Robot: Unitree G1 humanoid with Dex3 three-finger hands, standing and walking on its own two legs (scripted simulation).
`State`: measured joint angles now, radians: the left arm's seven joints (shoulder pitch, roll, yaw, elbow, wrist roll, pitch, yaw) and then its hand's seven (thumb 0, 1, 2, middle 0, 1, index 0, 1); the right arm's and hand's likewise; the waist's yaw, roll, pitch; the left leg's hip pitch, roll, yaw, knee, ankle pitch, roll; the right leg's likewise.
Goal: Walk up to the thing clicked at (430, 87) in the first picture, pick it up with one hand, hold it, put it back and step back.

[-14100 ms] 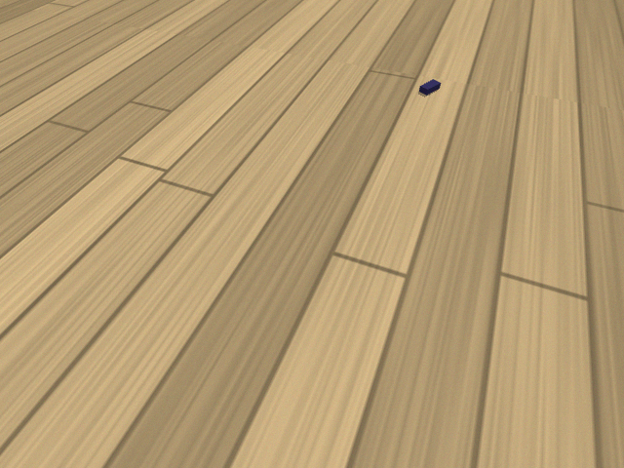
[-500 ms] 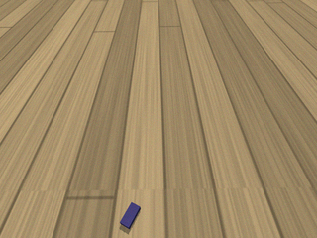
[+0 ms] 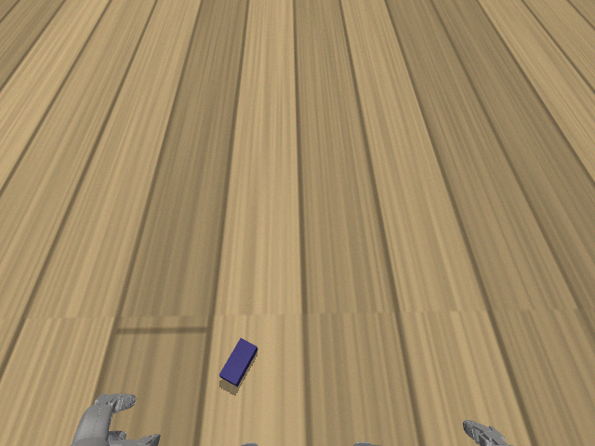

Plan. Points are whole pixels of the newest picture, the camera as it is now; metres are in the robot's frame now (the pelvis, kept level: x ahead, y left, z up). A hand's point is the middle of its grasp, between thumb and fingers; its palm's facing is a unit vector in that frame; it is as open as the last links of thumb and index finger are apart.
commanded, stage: rise first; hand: left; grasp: from above
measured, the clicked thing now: (239, 361) +0.42 +0.18 -0.73
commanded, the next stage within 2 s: none
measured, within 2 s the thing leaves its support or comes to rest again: neither
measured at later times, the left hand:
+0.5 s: hand out of the picture +0.14 +0.26 -0.23, palm faces -0.10 -0.78 -0.62, open 13.7 cm
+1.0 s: hand (181, 392) +0.28 +0.27 -0.43, palm faces -0.06 -0.38 -0.92, open 13.8 cm
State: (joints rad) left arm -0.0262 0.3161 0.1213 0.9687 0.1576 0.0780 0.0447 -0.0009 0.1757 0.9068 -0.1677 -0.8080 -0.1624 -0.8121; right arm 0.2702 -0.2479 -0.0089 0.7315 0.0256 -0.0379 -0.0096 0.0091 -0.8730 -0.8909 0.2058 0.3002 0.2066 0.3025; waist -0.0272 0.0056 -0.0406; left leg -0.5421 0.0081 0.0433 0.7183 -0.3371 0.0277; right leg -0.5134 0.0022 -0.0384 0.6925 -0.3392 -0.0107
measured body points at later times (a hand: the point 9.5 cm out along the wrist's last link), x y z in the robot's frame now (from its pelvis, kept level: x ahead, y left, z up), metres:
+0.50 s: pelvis +0.00 -0.01 -0.07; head +0.10 +0.00 +0.37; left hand +0.15 +0.30 -0.19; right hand +0.17 -0.26 -0.18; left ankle +0.01 +0.10 -0.72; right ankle +0.00 -0.12 -0.72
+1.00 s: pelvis -0.08 -0.02 -0.27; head +0.12 +0.00 +0.13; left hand +0.28 +0.28 -0.38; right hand +0.06 -0.28 -0.40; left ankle +0.01 +0.10 -0.72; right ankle +0.00 -0.12 -0.72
